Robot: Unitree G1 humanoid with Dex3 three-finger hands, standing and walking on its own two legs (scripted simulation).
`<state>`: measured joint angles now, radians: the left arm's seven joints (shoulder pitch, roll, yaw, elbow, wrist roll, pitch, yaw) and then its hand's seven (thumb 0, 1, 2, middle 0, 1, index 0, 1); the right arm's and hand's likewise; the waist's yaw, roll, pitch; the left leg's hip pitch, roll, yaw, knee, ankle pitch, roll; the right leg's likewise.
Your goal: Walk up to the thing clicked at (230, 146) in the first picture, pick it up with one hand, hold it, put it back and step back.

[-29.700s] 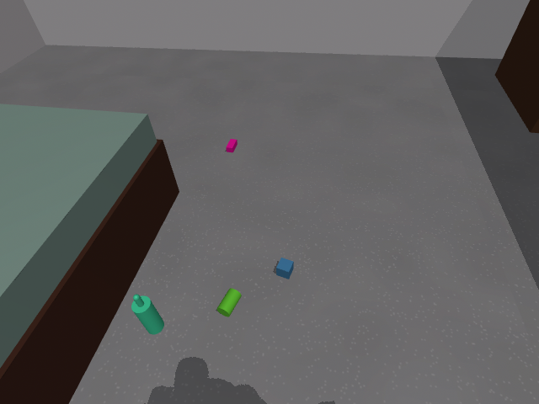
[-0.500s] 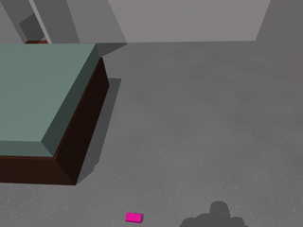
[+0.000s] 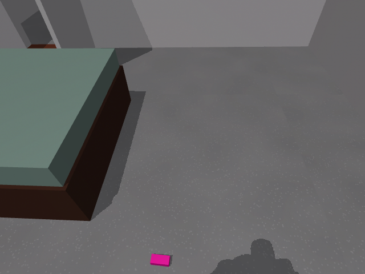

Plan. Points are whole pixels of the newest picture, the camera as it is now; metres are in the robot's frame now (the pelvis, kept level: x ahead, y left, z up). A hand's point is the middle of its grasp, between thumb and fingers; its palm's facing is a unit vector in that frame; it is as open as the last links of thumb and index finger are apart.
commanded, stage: walk up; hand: left
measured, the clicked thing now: (160, 260) +0.37 +0.16 -0.77
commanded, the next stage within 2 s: none
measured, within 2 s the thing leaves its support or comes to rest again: neither
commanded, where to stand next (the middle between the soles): -0.02 -0.06 m, yaw -2 degrees
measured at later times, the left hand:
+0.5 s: hand out of the picture +0.02 +0.16 -0.15, palm faces -0.06 -0.92 -0.38, open 7.4 cm
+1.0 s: hand out of the picture +0.01 +0.20 -0.15, palm faces +0.03 -0.93 -0.36, open 7.4 cm
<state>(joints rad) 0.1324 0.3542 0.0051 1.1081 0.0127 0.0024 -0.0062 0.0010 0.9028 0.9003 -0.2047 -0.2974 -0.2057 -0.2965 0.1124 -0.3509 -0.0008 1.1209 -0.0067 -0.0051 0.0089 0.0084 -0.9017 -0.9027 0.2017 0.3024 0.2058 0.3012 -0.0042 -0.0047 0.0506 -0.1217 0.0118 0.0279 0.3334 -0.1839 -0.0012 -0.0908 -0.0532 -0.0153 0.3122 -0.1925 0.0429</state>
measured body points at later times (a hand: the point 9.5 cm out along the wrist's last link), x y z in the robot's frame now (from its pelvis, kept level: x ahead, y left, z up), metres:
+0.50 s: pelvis -0.05 -0.09 -0.01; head +0.00 -0.12 +0.43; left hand +0.03 +0.21 -0.13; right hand +0.02 -0.41 -0.15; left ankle -0.07 +0.07 -0.70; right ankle -0.05 -0.19 -0.75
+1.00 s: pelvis -0.06 -0.07 -0.01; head -0.06 -0.07 +0.44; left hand +0.01 +0.25 -0.13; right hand +0.03 -0.37 -0.13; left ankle -0.08 +0.04 -0.75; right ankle -0.05 -0.19 -0.75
